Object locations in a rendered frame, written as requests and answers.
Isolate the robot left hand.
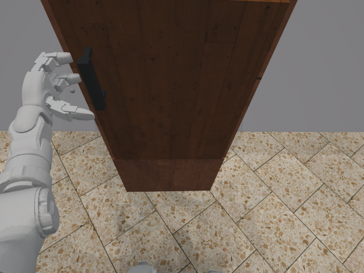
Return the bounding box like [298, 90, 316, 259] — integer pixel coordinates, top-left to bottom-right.
[22, 52, 95, 122]

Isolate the robot left forearm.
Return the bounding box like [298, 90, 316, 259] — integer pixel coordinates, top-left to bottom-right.
[0, 105, 53, 194]

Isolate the cupboard door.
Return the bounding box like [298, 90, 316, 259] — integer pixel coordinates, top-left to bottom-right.
[48, 0, 290, 160]

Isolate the left robot shin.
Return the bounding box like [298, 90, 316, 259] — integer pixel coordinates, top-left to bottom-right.
[137, 260, 150, 266]

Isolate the handle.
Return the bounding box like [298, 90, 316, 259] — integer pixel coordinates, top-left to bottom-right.
[77, 47, 106, 111]

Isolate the left robot upper arm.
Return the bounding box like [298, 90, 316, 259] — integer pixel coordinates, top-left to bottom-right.
[0, 187, 60, 273]

